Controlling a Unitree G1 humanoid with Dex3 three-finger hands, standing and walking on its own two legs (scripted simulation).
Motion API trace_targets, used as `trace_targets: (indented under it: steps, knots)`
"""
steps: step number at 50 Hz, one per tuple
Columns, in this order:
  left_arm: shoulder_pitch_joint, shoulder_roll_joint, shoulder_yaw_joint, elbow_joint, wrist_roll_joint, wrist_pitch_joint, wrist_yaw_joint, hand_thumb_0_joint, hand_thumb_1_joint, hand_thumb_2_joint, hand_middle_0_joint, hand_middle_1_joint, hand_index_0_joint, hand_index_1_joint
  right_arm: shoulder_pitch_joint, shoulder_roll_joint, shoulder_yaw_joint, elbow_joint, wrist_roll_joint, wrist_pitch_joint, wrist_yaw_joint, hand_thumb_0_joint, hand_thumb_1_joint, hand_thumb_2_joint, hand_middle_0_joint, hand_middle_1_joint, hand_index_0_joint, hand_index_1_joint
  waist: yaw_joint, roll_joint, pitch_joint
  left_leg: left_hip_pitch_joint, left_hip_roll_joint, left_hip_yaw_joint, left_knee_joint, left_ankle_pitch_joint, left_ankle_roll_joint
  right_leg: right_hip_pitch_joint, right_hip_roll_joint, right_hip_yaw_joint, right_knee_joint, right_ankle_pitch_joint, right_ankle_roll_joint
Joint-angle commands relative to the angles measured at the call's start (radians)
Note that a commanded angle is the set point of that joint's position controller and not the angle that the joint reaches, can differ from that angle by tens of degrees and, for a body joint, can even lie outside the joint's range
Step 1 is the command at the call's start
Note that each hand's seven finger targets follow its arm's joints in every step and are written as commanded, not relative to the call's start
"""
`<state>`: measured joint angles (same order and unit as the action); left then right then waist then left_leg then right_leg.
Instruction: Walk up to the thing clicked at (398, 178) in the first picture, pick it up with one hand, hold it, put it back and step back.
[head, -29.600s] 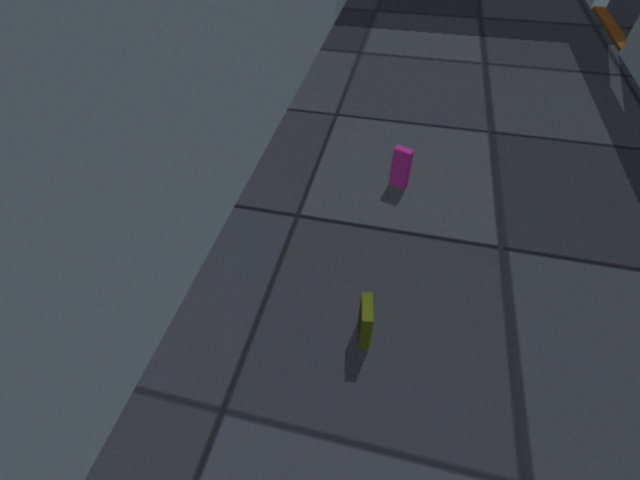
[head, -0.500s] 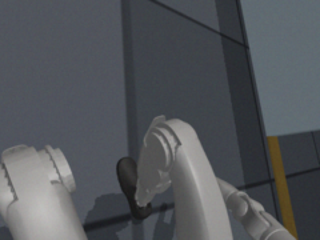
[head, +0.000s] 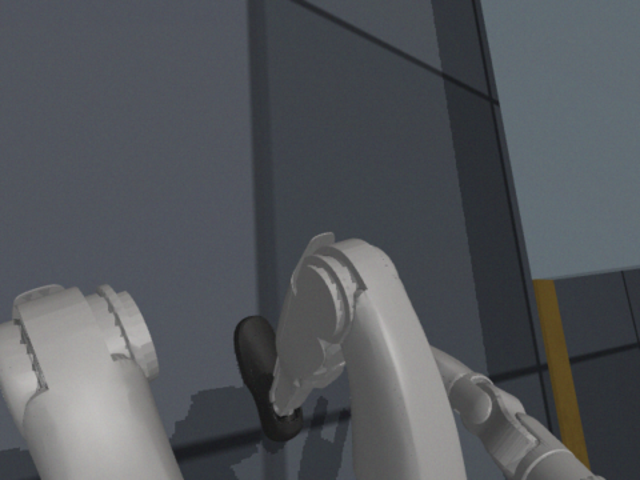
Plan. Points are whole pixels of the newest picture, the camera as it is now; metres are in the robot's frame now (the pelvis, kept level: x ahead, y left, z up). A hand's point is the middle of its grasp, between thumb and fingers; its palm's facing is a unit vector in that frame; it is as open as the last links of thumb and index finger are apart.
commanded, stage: settle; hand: left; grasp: from the side
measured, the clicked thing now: out of the picture +0.43 +0.33 -0.18
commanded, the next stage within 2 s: hold in 0.56 s
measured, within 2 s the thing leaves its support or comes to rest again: leaves its support in 0.32 s
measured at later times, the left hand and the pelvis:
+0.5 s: hand out of the picture +0.40 +0.36 -0.12, palm faces +0.51 -0.86 -0.01, open 12.0 cm; pelvis +0.00 +0.00 +0.01, yaw +2 degrees
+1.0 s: hand out of the picture +0.35 +0.35 +0.02, palm faces +0.47 -0.88 -0.07, open 12.0 cm; pelvis +0.02 -0.01 +0.06, yaw +9 degrees
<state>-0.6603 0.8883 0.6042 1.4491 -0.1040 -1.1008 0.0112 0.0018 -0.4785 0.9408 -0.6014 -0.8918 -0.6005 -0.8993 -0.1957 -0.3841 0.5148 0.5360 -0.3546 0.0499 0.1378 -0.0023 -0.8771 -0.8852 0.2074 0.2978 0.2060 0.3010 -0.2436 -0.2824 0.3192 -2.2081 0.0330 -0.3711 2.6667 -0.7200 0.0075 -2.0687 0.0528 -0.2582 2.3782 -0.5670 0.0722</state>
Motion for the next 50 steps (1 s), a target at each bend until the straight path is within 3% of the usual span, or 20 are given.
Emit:
trace_targets:
  steps: [1,3,12,16,17,20,24,25,27,30,31,34,36,38,39,41,43,46,48,50]
  knots:
    - [-0.131,0.178,0.007,-0.078,0.001,-0.035,-0.006,0.000,0.219,1.251,-1.219,-1.347,-1.223,-1.363,0.048,-0.360,-0.116,-0.009,-0.005,0.016,-0.025,0.000,-0.902,-0.901,0.200,0.300,0.200,0.300,-0.096,0.536,-0.553,0.358,0.058,0.076,-0.360,0.127,-0.030,0.278,0.040,-0.102,-0.146,0.115,-0.073]
    - [-0.139,0.160,-0.014,-0.102,0.002,-0.037,-0.014,0.000,0.228,1.315,-1.252,-1.404,-1.258,-1.420,0.040,-0.358,-0.116,-0.013,-0.003,0.015,-0.025,0.000,-0.896,-0.900,0.200,0.300,0.200,0.300,-0.093,0.550,-0.548,0.363,0.059,0.073,-0.367,0.125,-0.031,0.272,0.039,-0.102,-0.142,0.116,-0.073]
    - [-0.160,0.202,0.052,-0.275,-0.013,-0.026,-0.028,0.000,0.180,1.372,-1.345,-1.501,-1.353,-1.518,0.065,-0.364,-0.151,-0.009,0.007,0.014,-0.023,0.000,-0.905,-0.902,0.200,0.300,0.200,0.300,-0.066,0.631,-0.630,0.430,0.060,0.075,-0.387,0.175,-0.043,0.272,0.031,-0.093,-0.123,0.144,-0.078]
    - [-0.195,0.197,0.045,-0.429,-0.012,-0.009,-0.033,0.000,0.179,1.386,-1.364,-1.531,-1.374,-1.546,0.092,-0.351,-0.178,-0.004,0.014,0.011,-0.023,0.000,-0.905,-0.902,0.200,0.300,0.200,0.300,-0.047,0.690,-0.704,0.474,0.056,0.093,-0.399,0.198,-0.048,0.288,0.026,-0.073,-0.128,0.163,-0.082]
    - [-0.195,0.169,0.009,-0.430,-0.004,0.003,-0.037,0.000,0.160,1.377,-1.359,-1.524,-1.369,-1.540,0.103,-0.342,-0.185,0.010,0.019,0.015,-0.022,0.000,-0.904,-0.901,0.200,0.300,0.200,0.300,-0.052,0.694,-0.692,0.461,0.055,0.098,-0.405,0.170,-0.048,0.262,0.024,-0.068,-0.132,0.140,-0.085]
    - [-0.188,0.191,0.028,-0.529,0.004,0.038,-0.044,0.000,0.140,1.362,-1.346,-1.516,-1.358,-1.530,0.127,-0.338,-0.216,0.007,0.030,0.019,-0.028,0.000,-0.903,-0.900,0.200,0.300,0.200,0.300,-0.023,0.733,-0.741,0.488,0.051,0.113,-0.425,0.180,-0.049,0.266,0.020,-0.051,-0.141,0.149,-0.090]
    - [-0.153,0.072,-0.019,-0.545,-0.019,0.101,-0.059,0.000,0.117,1.341,-1.353,-1.504,-1.365,-1.518,0.152,-0.322,-0.255,0.012,0.061,0.018,-0.025,0.000,-0.901,-0.899,0.200,0.300,0.200,0.300,-0.009,0.710,-0.726,0.453,0.042,0.119,-0.457,0.136,-0.046,0.201,0.013,-0.040,-0.146,0.115,-0.095]
    - [-0.136,0.072,-0.009,-0.567,-0.025,0.114,-0.061,0.000,0.120,1.345,-1.353,-1.509,-1.367,-1.522,0.150,-0.322,-0.266,0.001,0.069,0.012,-0.025,0.000,-0.898,-0.899,0.200,0.300,0.200,0.300,0.001,0.700,-0.741,0.452,0.039,0.123,-0.461,0.139,-0.044,0.199,0.010,-0.037,-0.147,0.117,-0.095]
    - [-0.112,0.011,-0.050,-0.574,-0.035,0.145,-0.077,0.000,0.121,1.326,-1.347,-1.501,-1.364,-1.510,0.174,-0.307,-0.283,0.010,0.087,0.011,-0.023,0.000,-0.894,-0.897,0.200,0.300,0.200,0.300,0.004,0.672,-0.746,0.427,0.032,0.133,-0.466,0.131,-0.038,0.189,0.007,-0.031,-0.152,0.112,-0.095]
    - [-0.050,-0.040,-0.070,-0.548,-0.042,0.199,-0.105,0.000,0.141,1.327,-1.359,-1.510,-1.376,-1.517,0.202,-0.287,-0.312,0.024,0.118,0.010,-0.025,0.000,-0.894,-0.896,0.200,0.300,0.200,0.300,0.024,0.598,-0.723,0.370,0.021,0.144,-0.486,0.061,-0.024,0.169,0.002,-0.017,-0.183,0.057,-0.092]
    - [-0.107,-0.039,-0.087,-0.627,-0.042,0.207,-0.112,0.000,0.125,1.318,-1.355,-1.503,-1.374,-1.509,0.205,-0.282,-0.324,0.022,0.126,0.007,-0.026,0.000,-0.894,-0.896,0.200,0.300,0.200,0.300,0.024,0.613,-0.736,0.368,0.021,0.148,-0.494,0.040,-0.021,0.157,-0.001,-0.011,-0.185,0.047,-0.095]
    - [-0.138,-0.035,-0.068,-0.725,-0.057,0.237,-0.118,0.000,0.160,1.229,-1.300,-1.495,-1.346,-1.469,0.222,-0.264,-0.356,0.018,0.153,0.006,-0.030,0.000,-0.908,-0.894,0.200,0.300,0.200,0.300,0.058,0.608,-0.802,0.379,0.013,0.164,-0.517,0.020,-0.015,0.152,-0.007,0.009,-0.199,0.026,-0.099]
    - [-0.070,-0.077,-0.070,-0.700,-0.065,0.268,-0.122,0.000,0.166,1.291,-1.272,-1.508,-1.320,-1.483,0.232,-0.251,-0.373,0.018,0.170,0.003,-0.032,0.000,-0.897,-0.891,0.200,0.299,0.200,0.299,0.079,0.584,-0.832,0.385,0.007,0.178,-0.527,0.029,-0.013,0.170,-0.009,0.020,-0.209,0.025,-0.101]
    - [-0.084,-0.038,-0.052,-0.799,-0.064,0.282,-0.124,0.000,0.119,1.278,-1.248,-1.495,-1.295,-1.471,0.246,-0.243,-0.397,0.017,0.186,0.001,-0.040,0.000,-0.893,-0.889,0.200,0.298,0.200,0.298,0.112,0.608,-0.901,0.413,0.002,0.198,-0.541,0.047,-0.012,0.182,-0.015,0.042,-0.219,0.031,-0.106]
    - [-0.035,-0.089,-0.089,-0.786,-0.059,0.301,-0.133,0.000,0.118,1.270,-1.238,-1.486,-1.285,-1.462,0.246,-0.235,-0.409,0.006,0.195,0.002,-0.044,0.000,-0.893,-0.891,0.200,0.299,0.200,0.299,0.114,0.618,-0.918,0.439,0.000,0.200,-0.563,0.056,-0.015,0.174,-0.020,0.048,-0.222,0.034,-0.108]
    - [-0.046,-0.043,-0.065,-0.939,-0.054,0.320,-0.134,0.000,0.099,1.230,-1.211,-1.450,-1.258,-1.426,0.271,-0.221,-0.437,0.007,0.213,0.006,-0.052,0.000,-0.897,-0.892,0.200,0.299,0.200,0.299,0.149,0.660,-1.009,0.491,-0.001,0.215,-0.592,0.082,-0.016,0.191,-0.024,0.069,-0.231,0.041,-0.114]
    - [-0.035,-0.092,-0.101,-1.028,-0.065,0.353,-0.143,0.000,0.049,1.205,-1.189,-1.429,-1.236,-1.405,0.284,-0.191,-0.460,0.003,0.233,0.005,-0.059,0.000,-0.900,-0.893,0.200,0.300,0.200,0.300,0.153,0.663,-1.037,0.493,-0.006,0.238,-0.613,0.079,-0.013,0.195,-0.025,0.089,-0.257,0.031,-0.118]
    - [0.050,-0.186,-0.097,-0.994,-0.120,0.412,-0.156,0.000,-0.015,1.165,-1.161,-1.395,-1.207,-1.372,0.300,-0.175,-0.487,0.004,0.270,-0.007,-0.073,0.000,-0.902,-0.893,0.201,0.300,0.200,0.300,0.159,0.581,-1.026,0.455,-0.017,0.262,-0.629,0.086,-0.002,0.217,-0.029,0.112,-0.301,0.035,-0.115]
    - [0.013,-0.168,-0.081,-1.103,-0.134,0.436,-0.150,0.000,-0.050,1.155,-1.164,-1.402,-1.214,-1.376,0.312,-0.165,-0.510,-0.003,0.290,-0.012,-0.085,0.000,-0.904,-0.893,0.201,0.300,0.201,0.300,0.179,0.579,-1.089,0.485,-0.018,0.270,-0.647,0.103,0.002,0.249,-0.034,0.129,-0.327,0.048,-0.116]
    - [0.012,-0.183,-0.096,-1.216,-0.127,0.469,-0.138,0.000,-0.108,1.138,-1.148,-1.390,-1.200,-1.362,0.336,-0.147,-0.537,-0.003,0.308,-0.013,-0.095,0.000,-0.901,-0.892,0.201,0.300,0.201,0.300,0.183,0.554,-1.132,0.534,-0.020,0.276,-0.684,0.114,0.004,0.277,-0.040,0.145,-0.368,0.048,-0.117]
